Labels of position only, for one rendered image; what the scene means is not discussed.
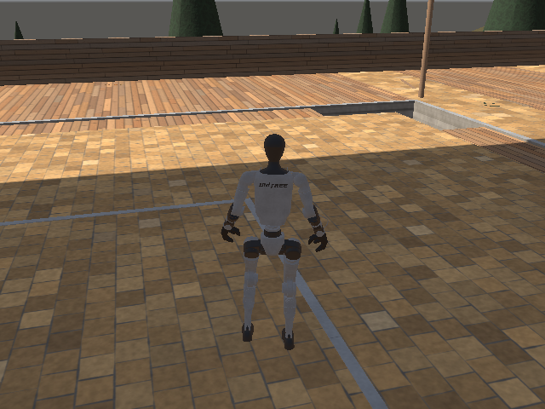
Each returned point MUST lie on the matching robot right hand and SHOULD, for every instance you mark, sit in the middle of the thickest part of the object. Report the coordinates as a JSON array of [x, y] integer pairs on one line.
[[315, 239]]

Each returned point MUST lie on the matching left robot foot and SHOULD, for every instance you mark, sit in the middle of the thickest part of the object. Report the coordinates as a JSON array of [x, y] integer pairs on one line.
[[247, 335]]

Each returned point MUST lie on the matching left robot shin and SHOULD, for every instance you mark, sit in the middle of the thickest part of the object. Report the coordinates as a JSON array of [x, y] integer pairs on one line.
[[248, 301]]

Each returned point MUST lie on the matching robot right upper arm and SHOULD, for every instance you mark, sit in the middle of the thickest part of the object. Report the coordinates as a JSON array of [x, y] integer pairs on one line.
[[304, 191]]

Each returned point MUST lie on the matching robot left upper arm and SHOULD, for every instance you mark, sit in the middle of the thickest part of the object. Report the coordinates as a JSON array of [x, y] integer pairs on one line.
[[246, 179]]

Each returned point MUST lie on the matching robot right forearm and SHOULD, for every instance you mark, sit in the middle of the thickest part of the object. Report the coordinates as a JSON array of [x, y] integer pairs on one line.
[[316, 224]]

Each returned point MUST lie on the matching robot left forearm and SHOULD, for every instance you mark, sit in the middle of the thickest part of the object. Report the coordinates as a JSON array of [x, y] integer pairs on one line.
[[230, 220]]

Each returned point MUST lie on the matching robot left hand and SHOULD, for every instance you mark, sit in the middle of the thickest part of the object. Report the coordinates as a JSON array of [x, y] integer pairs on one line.
[[224, 233]]

